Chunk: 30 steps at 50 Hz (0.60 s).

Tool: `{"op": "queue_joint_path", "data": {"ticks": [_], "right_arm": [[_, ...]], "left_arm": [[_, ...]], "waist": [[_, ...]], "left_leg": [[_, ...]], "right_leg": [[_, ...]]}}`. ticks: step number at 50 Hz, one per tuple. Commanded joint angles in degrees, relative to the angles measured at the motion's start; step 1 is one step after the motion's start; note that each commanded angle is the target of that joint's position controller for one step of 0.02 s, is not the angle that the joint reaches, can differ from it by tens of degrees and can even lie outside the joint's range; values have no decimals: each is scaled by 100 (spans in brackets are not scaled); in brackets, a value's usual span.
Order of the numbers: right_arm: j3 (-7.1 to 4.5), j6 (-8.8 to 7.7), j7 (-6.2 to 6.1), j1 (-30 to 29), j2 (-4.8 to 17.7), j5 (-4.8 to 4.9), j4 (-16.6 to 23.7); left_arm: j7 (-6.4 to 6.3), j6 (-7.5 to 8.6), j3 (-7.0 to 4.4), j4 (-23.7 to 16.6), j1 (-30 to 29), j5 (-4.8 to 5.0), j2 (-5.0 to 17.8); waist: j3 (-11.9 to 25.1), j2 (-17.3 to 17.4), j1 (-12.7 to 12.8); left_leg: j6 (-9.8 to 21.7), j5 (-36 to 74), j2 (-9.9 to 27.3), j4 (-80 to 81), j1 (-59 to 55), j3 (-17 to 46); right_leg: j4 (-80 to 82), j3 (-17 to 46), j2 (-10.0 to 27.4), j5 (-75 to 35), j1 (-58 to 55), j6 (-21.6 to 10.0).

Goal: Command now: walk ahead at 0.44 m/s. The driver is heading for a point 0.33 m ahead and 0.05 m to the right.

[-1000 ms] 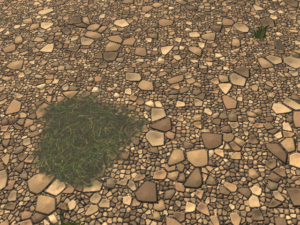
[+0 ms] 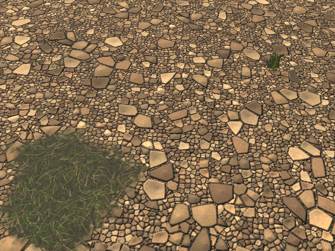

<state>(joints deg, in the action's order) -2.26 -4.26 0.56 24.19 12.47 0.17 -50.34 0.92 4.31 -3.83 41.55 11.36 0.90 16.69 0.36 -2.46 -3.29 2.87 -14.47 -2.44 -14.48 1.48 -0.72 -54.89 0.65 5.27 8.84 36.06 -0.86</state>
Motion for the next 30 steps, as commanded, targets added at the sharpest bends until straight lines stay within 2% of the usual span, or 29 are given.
{"op": "queue_joint_path", "data": {"ticks": [1, 4, 6, 8, 9, 10, 11, 12, 13, 14, 15, 16, 17, 18, 19, 20, 23, 26, 28, 30], "right_arm": [[-172, -32, -95, -7, 966, 12, 265], [-187, -27, -124, 234, 1096, 62, 148], [-199, -15, -122, 259, 1115, 107, 73], [-231, 20, -125, 202, 1168, 117, 39], [-250, 52, -133, 128, 1224, 82, 45], [-271, 100, -145, 53, 1290, 48, 60], [-242, 139, -159, -15, 1228, 22, 100], [-153, 130, -183, 54, 999, -99, 283], [104, 66, -96, 1240, 157, -74, 148], [-85, 7, -73, 1005, 910, 50, -76], [-157, 8, -81, 273, 1130, 181, 175], [-132, 17, -135, -139, 1063, 125, 280], [-160, 69, -181, -346, 1024, 48, 319], [-161, 151, -204, -242, 927, 20, 312], [-139, 225, -221, -71, 766, 12, 256], [-108, 287, -240, 54, 611, 5, 212], [-65, 393, -301, -259, 532, -79, 327], [-91, 476, -297, -728, 691, -55, 396], [-121, 508, -297, -1007, 770, -44, 455], [-132, 477, -299, -1086, 748, -91, 458]], "left_arm": [[57, 99, 88, -643, -929, -9, -17], [128, 125, 109, -801, -1404, 43, 24], [174, 141, 88, -889, -1551, 66, 124], [214, 167, 48, -914, -1508, 52, 257], [212, 173, -2, -864, -1280, 14, 369], [186, 173, -87, -714, -721, -35, 522], [136, 168, -185, -447, 175, -70, 715], [58, 153, -246, -263, 1100, -206, 1096], [116, 149, -261, -154, 1184, -239, 1406], [111, 89, -178, -199, 1175, -159, 886], [91, 70, -88, -215, 573, -98, 689], [74, 61, -30, -210, 150, -72, 520], [80, 68, 13, -191, -112, -96, 384], [91, 97, 32, -140, -223, -190, 337], [108, 129, 48, -81, -320, -243, 274], [122, 168, 71, -15, -425, -262, 231], [75, 159, 51, 162, -623, -263, 391], [-2, 20, 17, 352, -458, -232, 567], [-24, -60, 39, 456, -403, -210, 556], [-40, -121, 94, 525, -461, -144, 459]], "waist": [[-542, 653, -95], [-687, 711, -209], [-772, 723, -134], [-671, 740, 29], [-475, 817, 196], [-37, 920, 514], [555, 848, 965], [1491, 183, 1177], [2656, -1518, 600], [2742, -765, 892], [1603, -540, 759], [1047, 2, 586], [665, 136, 427], [592, -19, 230], [619, -94, 100], [601, -118, -14], [574, -270, -53], [538, -239, 167], [321, -202, 260], [159, -117, 187]], "left_leg": [[800, 1751, 1199, 761, 135, 726], [802, 1477, 1315, 868, 266, 637], [747, 1620, 1512, 773, -40, 643], [634, 2314, 1660, 448, -445, 608], [534, 3407, 1612, 25, -590, 542], [410, 4621, 1480, -722, -641, 435], [188, 5081, 1179, -1862, -292, 246], [-56, 3187, 817, -3598, 1078, 167], [-402, -2172, -305, -5824, 2917, 458], [-392, -2200, -149, -6402, 3059, 1205], [-389, -1853, 164, -6380, 3449, 887], [-417, -1409, 466, -6010, 3360, 642], [-454, -1167, 626, -5694, 3156, 561], [-457, -946, 762, -5448, 2641, 590], [-486, -795, 765, -5218, 2278, 559], [-526, -729, 783, -4847, 2012, 523], [-586, -278, 800, -3552, 1633, 438], [-566, 335, 770, -2816, 1446, 406], [-511, 360, 740, -2405, 1401, 412], [-407, 549, 648, -1677, 1070, 302]], "right_leg": [[1191, -160, -44, -828, 535, 143], [1977, -237, -217, -1318, 52, 125], [2262, -119, -230, -1265, 49, -21], [2445, -106, -292, -963, -104, -217], [2487, -191, -447, -786, -488, -318], [2518, -354, -673, -760, -1257, -450], [2653, -419, -723, -1296, -2526, -609], [2197, 722, 394, -2880, -4530, -957], [2636, 3350, 2017, -3208, -6340, -2116], [3079, 3558, 1763, -2715, -5857, -1954], [3176, 2486, 1544, -2801, -4944, -1692], [3328, 1883, 1258, -3087, -4051, -1508], [3503, 1461, 1046, -3326, -3304, -1426], [3702, 1153, 889, -3494, -2717, -1355], [3840, 952, 814, -3595, -2367, -1389], [3919, 710, 753, -3745, -2046, -1422], [4033, 325, 625, -3501, -1668, -1389], [4227, 410, 615, -1683, -1653, -1295], [4310, 600, 623, -304, -1603, -1237], [4168, 677, 504, 692, -1532, -1052]]}}
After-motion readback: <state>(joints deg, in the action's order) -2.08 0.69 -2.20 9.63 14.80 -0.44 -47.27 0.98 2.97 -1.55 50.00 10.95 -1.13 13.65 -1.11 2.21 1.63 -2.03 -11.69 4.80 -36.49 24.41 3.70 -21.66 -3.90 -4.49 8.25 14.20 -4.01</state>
